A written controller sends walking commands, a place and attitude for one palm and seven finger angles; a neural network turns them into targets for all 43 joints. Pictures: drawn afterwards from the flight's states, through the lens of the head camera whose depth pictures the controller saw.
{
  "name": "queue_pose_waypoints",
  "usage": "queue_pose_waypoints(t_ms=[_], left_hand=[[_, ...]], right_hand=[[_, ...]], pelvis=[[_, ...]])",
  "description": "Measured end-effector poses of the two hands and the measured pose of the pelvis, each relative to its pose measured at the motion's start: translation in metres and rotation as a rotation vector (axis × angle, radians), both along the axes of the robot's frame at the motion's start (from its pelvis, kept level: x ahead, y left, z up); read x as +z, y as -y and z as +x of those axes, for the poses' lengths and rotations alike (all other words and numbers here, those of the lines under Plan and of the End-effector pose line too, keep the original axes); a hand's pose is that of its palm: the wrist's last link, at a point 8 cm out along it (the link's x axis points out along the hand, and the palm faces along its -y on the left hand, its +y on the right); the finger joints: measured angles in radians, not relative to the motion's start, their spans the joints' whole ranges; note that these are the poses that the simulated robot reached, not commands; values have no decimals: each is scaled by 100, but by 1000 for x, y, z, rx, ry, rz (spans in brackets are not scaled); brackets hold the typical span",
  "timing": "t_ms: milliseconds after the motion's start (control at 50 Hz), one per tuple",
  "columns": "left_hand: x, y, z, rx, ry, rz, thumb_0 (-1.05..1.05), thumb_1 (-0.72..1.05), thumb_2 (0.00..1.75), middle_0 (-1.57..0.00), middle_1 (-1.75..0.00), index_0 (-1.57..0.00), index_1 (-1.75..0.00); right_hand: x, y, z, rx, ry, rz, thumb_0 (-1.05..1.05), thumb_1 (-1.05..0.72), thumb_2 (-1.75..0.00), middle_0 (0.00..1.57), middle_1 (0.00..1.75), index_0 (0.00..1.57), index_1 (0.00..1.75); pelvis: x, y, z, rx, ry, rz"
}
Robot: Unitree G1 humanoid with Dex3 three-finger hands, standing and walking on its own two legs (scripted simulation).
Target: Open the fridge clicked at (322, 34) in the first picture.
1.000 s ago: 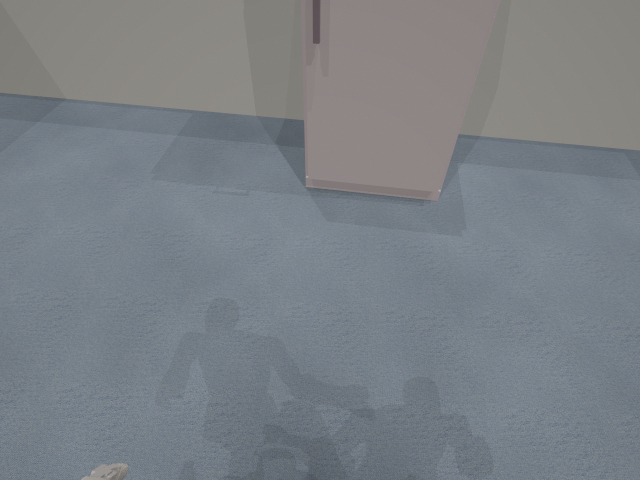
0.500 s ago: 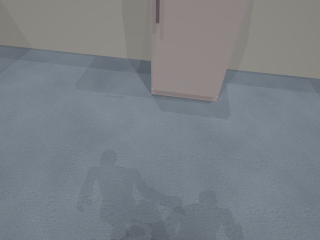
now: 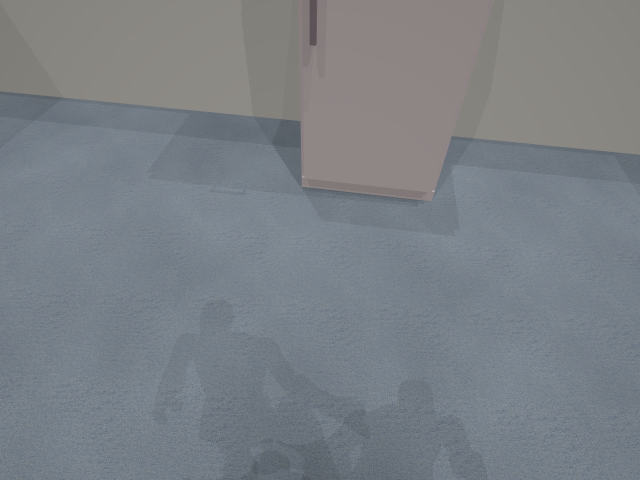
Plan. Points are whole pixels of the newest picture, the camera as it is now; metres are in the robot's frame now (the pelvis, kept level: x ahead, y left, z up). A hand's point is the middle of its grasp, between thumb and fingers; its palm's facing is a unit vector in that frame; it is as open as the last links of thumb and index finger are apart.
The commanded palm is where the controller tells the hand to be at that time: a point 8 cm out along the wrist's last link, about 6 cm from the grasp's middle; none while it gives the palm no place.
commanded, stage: look at it before walking up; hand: left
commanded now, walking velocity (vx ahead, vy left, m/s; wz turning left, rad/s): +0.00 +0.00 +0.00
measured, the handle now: out of the picture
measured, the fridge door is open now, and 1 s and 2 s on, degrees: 0 0 0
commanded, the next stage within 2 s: walk to a spot facing it in 0.44 s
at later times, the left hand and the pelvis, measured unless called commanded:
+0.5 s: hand out of the picture +0.08 +0.25 -0.16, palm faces -0.03 -0.94 -0.33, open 7.4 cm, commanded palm none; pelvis +0.01 +0.00 +0.00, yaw +0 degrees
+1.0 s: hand out of the picture +0.08 +0.20 -0.19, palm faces -0.01 -0.99 -0.13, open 7.4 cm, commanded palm none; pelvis +0.10 +0.03 -0.01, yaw -1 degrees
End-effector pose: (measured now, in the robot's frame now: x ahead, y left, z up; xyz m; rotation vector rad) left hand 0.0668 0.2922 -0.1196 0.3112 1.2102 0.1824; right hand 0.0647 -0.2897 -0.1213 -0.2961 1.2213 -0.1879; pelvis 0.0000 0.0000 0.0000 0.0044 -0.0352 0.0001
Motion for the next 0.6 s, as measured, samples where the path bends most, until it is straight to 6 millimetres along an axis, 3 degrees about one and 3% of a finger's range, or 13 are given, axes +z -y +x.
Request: queue_pose_waypoints(t_ms=[600], left_hand=[[0, 0, 11, 4, -7, 4, 0, 90, 89, -21, -30, -20, -30]], right_hand=[[3, 1, 21, 7, 12, -9, 1, -90, -90, 20, 30, 21, 30]], pelvis=[[1, 0, 12, -3, -6, -1]])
